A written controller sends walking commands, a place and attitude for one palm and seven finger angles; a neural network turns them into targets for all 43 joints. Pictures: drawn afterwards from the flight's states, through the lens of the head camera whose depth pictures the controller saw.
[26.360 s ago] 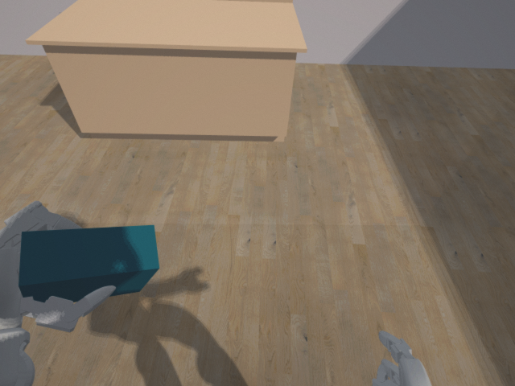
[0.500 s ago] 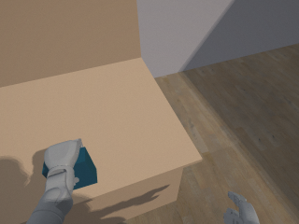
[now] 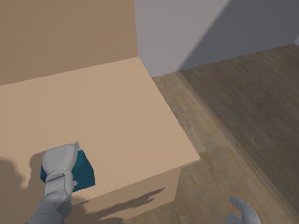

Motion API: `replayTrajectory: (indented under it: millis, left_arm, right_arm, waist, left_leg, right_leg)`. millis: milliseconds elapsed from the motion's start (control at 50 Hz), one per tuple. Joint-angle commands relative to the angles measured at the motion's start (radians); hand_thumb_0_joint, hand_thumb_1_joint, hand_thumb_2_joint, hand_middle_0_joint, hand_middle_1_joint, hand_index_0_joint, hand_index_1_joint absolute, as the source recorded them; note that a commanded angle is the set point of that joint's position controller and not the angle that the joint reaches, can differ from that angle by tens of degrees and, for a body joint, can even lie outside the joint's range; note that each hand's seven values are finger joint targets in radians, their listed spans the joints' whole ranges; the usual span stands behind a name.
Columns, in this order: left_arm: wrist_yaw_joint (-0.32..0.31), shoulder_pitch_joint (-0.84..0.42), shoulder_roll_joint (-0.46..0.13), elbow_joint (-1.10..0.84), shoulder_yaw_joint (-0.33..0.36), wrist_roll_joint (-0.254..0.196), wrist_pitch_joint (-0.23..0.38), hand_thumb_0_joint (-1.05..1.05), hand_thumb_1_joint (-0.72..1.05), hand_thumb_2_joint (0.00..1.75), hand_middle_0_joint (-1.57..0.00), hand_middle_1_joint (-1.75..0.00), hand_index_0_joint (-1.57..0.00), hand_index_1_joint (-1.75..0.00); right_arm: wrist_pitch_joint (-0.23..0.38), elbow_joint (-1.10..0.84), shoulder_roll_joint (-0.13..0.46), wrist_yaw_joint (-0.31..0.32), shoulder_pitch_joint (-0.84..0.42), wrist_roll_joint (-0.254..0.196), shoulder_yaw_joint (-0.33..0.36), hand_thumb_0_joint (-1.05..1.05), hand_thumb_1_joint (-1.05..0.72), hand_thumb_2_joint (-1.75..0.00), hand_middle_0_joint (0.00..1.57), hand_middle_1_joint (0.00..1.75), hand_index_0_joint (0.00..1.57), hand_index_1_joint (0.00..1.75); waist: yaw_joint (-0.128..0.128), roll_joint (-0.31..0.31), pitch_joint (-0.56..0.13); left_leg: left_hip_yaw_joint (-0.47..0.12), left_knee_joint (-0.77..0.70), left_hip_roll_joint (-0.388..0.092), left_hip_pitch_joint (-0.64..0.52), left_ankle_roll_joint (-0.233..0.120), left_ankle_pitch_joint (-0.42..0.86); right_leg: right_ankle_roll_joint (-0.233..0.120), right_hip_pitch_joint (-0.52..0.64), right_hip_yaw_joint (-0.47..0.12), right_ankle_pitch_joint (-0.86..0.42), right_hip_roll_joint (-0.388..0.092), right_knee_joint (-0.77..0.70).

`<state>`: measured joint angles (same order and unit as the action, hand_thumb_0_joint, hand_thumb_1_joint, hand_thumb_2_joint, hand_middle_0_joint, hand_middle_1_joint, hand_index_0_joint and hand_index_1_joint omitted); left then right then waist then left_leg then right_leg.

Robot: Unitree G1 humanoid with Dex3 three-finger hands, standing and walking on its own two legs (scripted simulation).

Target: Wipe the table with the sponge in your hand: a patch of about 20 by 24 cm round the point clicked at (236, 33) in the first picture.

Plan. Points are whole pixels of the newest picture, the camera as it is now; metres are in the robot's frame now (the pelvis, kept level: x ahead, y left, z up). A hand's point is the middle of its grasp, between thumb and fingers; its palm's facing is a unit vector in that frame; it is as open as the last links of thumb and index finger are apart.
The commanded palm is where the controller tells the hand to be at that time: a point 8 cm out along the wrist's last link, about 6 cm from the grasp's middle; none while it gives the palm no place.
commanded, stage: wipe forward along the first lane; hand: left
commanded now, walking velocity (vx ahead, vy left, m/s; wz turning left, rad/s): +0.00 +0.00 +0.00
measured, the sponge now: (72, 177) +0.26 +0.28 -0.07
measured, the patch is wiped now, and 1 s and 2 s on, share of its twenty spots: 0.00 0.30 0.55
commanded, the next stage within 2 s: slide across to the middle lane in 1.66 s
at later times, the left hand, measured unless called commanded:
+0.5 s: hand (68, 155) +0.31 +0.29 -0.02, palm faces -0.14 -0.02 -0.99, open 9.4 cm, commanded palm +0.29 +0.29 +0.01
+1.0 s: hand (67, 145) +0.34 +0.32 -0.03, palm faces -0.13 +0.00 -0.99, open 9.4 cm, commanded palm +0.33 +0.31 -0.01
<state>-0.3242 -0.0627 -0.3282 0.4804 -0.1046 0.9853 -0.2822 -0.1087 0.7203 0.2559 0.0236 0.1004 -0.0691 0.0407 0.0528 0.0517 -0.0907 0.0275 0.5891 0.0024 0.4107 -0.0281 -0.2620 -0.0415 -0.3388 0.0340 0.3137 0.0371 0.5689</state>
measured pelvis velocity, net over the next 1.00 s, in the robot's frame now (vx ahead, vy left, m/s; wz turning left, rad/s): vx -0.03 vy -0.01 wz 0.00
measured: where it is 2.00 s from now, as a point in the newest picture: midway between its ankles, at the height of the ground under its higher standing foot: outside the picture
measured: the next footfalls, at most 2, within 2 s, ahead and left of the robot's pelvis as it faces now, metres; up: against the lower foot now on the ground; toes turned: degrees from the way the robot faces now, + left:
none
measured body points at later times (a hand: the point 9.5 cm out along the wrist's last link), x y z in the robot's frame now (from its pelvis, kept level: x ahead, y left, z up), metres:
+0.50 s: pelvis -0.02 -0.01 -0.01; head +0.02 -0.02 +0.44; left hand +0.31 +0.29 +0.03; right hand +0.13 -0.25 -0.14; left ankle +0.02 +0.10 -0.73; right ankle -0.02 -0.10 -0.73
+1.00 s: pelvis -0.03 -0.01 -0.03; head +0.02 -0.01 +0.42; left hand +0.35 +0.31 +0.03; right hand +0.07 -0.28 -0.16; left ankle +0.02 +0.10 -0.73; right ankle -0.02 -0.10 -0.73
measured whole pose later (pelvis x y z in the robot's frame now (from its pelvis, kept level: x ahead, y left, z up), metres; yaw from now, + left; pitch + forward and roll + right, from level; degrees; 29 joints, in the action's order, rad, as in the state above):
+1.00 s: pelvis -0.03 -0.01 -0.03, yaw +0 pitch +14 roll -2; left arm -0.36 -0.57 -0.49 1.05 0.01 1.03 -0.13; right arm -0.10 0.74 0.27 0.03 0.22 -0.07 0.03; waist -0.03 0.06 -0.15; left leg -0.01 0.82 -0.03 0.77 -0.02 -0.30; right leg -0.06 -0.68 0.08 0.34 0.06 0.77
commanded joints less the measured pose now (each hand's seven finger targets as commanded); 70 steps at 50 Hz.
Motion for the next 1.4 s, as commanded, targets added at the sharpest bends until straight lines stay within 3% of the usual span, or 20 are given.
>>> replayTrajectory:
  millis: [0,120,160,260,320,380,420,440,480,520,560,700,720,740,860,920,1000,1100,1160,1380]
  left_arm:
    - [-0.023,-0.181,-0.193,-0.102,0.076,0.027,-0.014,0.0,0.1,1.3,-1.2,-1.6,-1.2,-1.6]
    - [-0.026,-0.325,-0.246,-0.052,0.106,0.049,-0.004,0.0,0.1,1.3,-1.2,-1.6,-1.2,-1.6]
    - [-0.028,-0.354,-0.192,-0.023,0.051,0.058,0.005,0.0,0.1,1.3,-1.2,-1.6,-1.2,-1.6]
    - [-0.031,-0.471,-0.203,0.093,0.05,0.053,0.025,0.0,0.1,1.3,-1.2,-1.6,-1.2,-1.6]
    - [-0.034,-0.489,-0.27,0.17,0.109,0.06,0.038,0.0,0.1,1.3,-1.2,-1.6,-1.2,-1.6]
    - [-0.036,-0.47,-0.237,0.212,0.084,0.059,0.056,0.0,0.1,1.3,-1.2,-1.6,-1.2,-1.6]
    - [-0.038,-0.478,-0.301,0.247,0.138,0.056,0.061,0.0,0.1,1.3,-1.2,-1.6,-1.2,-1.6]
    - [-0.037,-0.522,-0.26,0.245,0.09,0.055,0.069,0.0,0.1,1.3,-1.2,-1.6,-1.2,-1.6]
    - [-0.04,-0.521,-0.263,0.275,0.095,0.054,0.078,0.0,0.1,1.3,-1.2,-1.6,-1.2,-1.6]
    - [-0.046,-0.549,-0.333,0.298,0.151,0.059,0.089,0.0,0.1,1.3,-1.2,-1.6,-1.2,-1.6]
    - [-0.052,-0.572,-0.285,0.302,0.105,0.061,0.105,0.0,0.1,1.3,-1.2,-1.6,-1.2,-1.6]
    - [-0.074,-0.612,-0.339,0.412,0.136,0.058,0.113,0.0,0.1,1.3,-1.2,-1.6,-1.2,-1.6]
    - [-0.077,-0.619,-0.376,0.422,0.171,0.056,0.114,0.0,0.1,1.3,-1.2,-1.6,-1.2,-1.6]
    - [-0.075,-0.658,-0.337,0.421,0.118,0.06,0.116,0.0,0.1,1.3,-1.2,-1.6,-1.2,-1.6]
    - [-0.076,-0.694,-0.378,0.494,0.137,0.064,0.126,0.0,0.1,1.3,-1.2,-1.6,-1.2,-1.6]
    - [-0.075,-0.739,-0.435,0.518,0.171,0.07,0.132,0.0,0.1,1.3,-1.2,-1.6,-1.2,-1.6]
    - [-0.07,-0.764,-0.408,0.543,0.127,0.083,0.133,0.0,0.1,1.3,-1.2,-1.6,-1.2,-1.6]
    - [-0.065,-0.821,-0.48,0.58,0.162,0.076,0.135,0.0,0.1,1.3,-1.2,-1.6,-1.2,-1.6]
    - [-0.057,-0.875,-0.467,0.582,0.132,0.093,0.139,0.0,0.1,1.3,-1.2,-1.6,-1.2,-1.6]
    - [-0.019,-0.946,-0.533,0.635,0.15,0.097,0.148,0.0,0.1,1.3,-1.2,-1.6,-1.2,-1.6]
  right_arm:
    - [0.041,-0.146,0.126,0.011,-0.131,0.003,0.035,0.0,-0.9,-0.9,0.2,0.3,0.2,0.3]
    - [0.032,-0.133,0.13,0.024,-0.115,0.002,0.033,0.0,-0.9,-0.9,0.2,0.3,0.2,0.3]
    - [0.034,-0.134,0.122,0.025,-0.101,0.002,0.033,0.0,-0.9,-0.9,0.2,0.3,0.2,0.3]
    - [0.031,-0.118,0.127,0.034,-0.065,0.0,0.031,0.0,-0.9,-0.9,0.2,0.3,0.2,0.3]
    - [0.026,-0.104,0.138,0.039,-0.045,0.003,0.032,0.0,-0.9,-0.9,0.2,0.3,0.2,0.3]
    - [0.028,-0.109,0.132,0.035,-0.021,0.005,0.037,0.0,-0.9,-0.9,0.2,0.3,0.2,0.3]
    - [0.022,-0.103,0.144,0.034,-0.011,0.004,0.035,0.0,-0.9,-0.9,0.2,0.3,0.2,0.3]
    - [0.021,-0.103,0.137,0.034,-0.003,0.003,0.034,0.0,-0.9,-0.9,0.2,0.3,0.2,0.3]
    - [0.025,-0.106,0.14,0.03,0.013,0.003,0.037,0.0,-0.9,-0.9,0.2,0.3,0.2,0.3]
    - [0.024,-0.097,0.148,0.032,0.021,0.004,0.037,0.0,-0.9,-0.9,0.2,0.3,0.2,0.3]
    - [0.027,-0.099,0.142,0.029,0.039,0.003,0.041,0.0,-0.9,-0.9,0.2,0.3,0.2,0.3]
    - [0.033,-0.078,0.154,0.022,0.078,0.002,0.042,0.0,-0.9,-0.9,0.2,0.3,0.2,0.3]
    - [0.031,-0.074,0.16,0.022,0.08,0.003,0.042,0.0,-0.9,-0.9,0.2,0.3,0.2,0.3]
    - [0.032,-0.077,0.155,0.022,0.083,0.001,0.04,0.0,-0.9,-0.9,0.2,0.3,0.2,0.3]
    - [0.037,-0.074,0.161,0.016,0.116,0.002,0.038,0.0,-0.9,-0.9,0.2,0.3,0.2,0.3]
    - [0.037,-0.072,0.167,0.016,0.126,0.003,0.037,0.0,-0.9,-0.9,0.2,0.3,0.2,0.3]
    - [0.037,-0.08,0.165,0.01,0.144,0.003,0.033,0.0,-0.9,-0.9,0.2,0.3,0.2,0.3]
    - [0.039,-0.08,0.174,0.012,0.165,0.004,0.028,0.0,-0.9,-0.9,0.2,0.3,0.2,0.3]
    - [0.042,-0.079,0.175,0.01,0.181,0.005,0.027,0.0,-0.9,-0.9,0.2,0.3,0.2,0.3]
    - [0.039,-0.074,0.188,0.006,0.239,0.01,0.024,0.0,-0.9,-0.9,0.2,0.3,0.2,0.3]
  waist:
    - [0.008,-0.059,-0.17]
    - [-0.007,-0.037,-0.157]
    - [-0.019,-0.036,-0.163]
    - [-0.044,-0.078,-0.16]
    - [-0.038,-0.086,-0.185]
    - [-0.041,-0.098,-0.223]
    - [-0.037,-0.084,-0.217]
    - [-0.06,-0.093,-0.208]
    - [-0.059,-0.112,-0.205]
    - [-0.051,-0.098,-0.216]
    - [-0.068,-0.095,-0.221]
    - [-0.079,-0.119,-0.221]
    - [-0.071,-0.113,-0.229]
    - [-0.094,-0.098,-0.215]
    - [-0.099,-0.097,-0.225]
    - [-0.107,-0.095,-0.236]
    - [-0.117,-0.068,-0.239]
    - [-0.128,-0.092,-0.255]
    - [-0.142,-0.048,-0.261]
    - [-0.156,-0.035,-0.311]
  left_leg:
    - [-0.077,-0.043,0.021,-0.123,-0.021,0.179]
    - [-0.082,-0.042,0.021,-0.106,-0.022,0.123]
    - [-0.08,-0.031,0.02,-0.103,-0.023,0.107]
    - [-0.073,-0.013,0.017,-0.051,-0.025,0.045]
    - [-0.074,0.003,0.019,-0.01,-0.023,0.045]
    - [-0.058,0.035,0.019,0.012,-0.028,0.064]
    - [-0.061,0.043,0.021,0.048,-0.026,0.059]
    - [-0.056,0.05,0.018,0.054,-0.029,0.052]
    - [-0.055,0.061,0.017,0.075,-0.032,0.042]
    - [-0.059,0.066,0.016,0.101,-0.031,0.028]
    - [-0.052,0.081,0.015,0.102,-0.034,0.026]
    - [-0.045,0.111,0.011,0.179,-0.036,-0.017]
    - [-0.05,0.11,0.011,0.186,-0.036,-0.019]
    - [-0.044,0.117,0.012,0.188,-0.039,-0.029]
    - [-0.042,0.147,0.009,0.238,-0.04,-0.057]
    - [-0.044,0.159,0.007,0.264,-0.042,-0.063]
    - [-0.047,0.168,0.007,0.265,-0.042,-0.084]
    - [-0.047,0.186,0.005,0.307,-0.045,-0.095]
    - [-0.054,0.185,0.004,0.289,-0.045,-0.101]
    - [-0.065,0.206,-0.005,0.281,-0.046,-0.05]
  right_leg:
    - [-0.031,0.009,-0.084,-0.269,-0.006,-0.084]
    - [-0.035,-0.041,-0.088,-0.175,-0.001,-0.084]
    - [-0.031,-0.069,-0.066,-0.146,-0.001,-0.076]
    - [-0.024,-0.114,-0.061,-0.087,-0.003,-0.071]
    - [-0.025,-0.108,-0.082,-0.101,-0.003,-0.06]
    - [-0.016,-0.099,-0.075,-0.147,-0.009,-0.044]
    - [-0.021,-0.097,-0.093,-0.159,-0.007,-0.038]
    - [-0.014,-0.113,-0.076,-0.155,-0.011,-0.032]
    - [-0.012,-0.126,-0.077,-0.148,-0.009,-0.029]
    - [-0.016,-0.13,-0.091,-0.129,-0.008,-0.023]
    - [-0.01,-0.149,-0.076,-0.128,-0.009,-0.015]
    - [-0.006,-0.178,-0.08,-0.092,-0.01,-0.002]
    - [-0.009,-0.179,-0.084,-0.08,-0.006,0.0]
    - [-0.004,-0.2,-0.075,-0.068,-0.009,0.001]
    - [-0.005,-0.23,-0.076,-0.04,-0.006,0.013]
    - [-0.005,-0.233,-0.079,-0.031,-0.003,0.022]
    - [-0.006,-0.279,-0.069,0.002,-0.001,0.028]
    - [-0.001,-0.273,-0.071,0.003,0.003,0.036]
    - [-0.003,-0.32,-0.055,0.024,0.008,0.049]
    - [-0.006,-0.345,-0.037,-0.03,0.021,0.076]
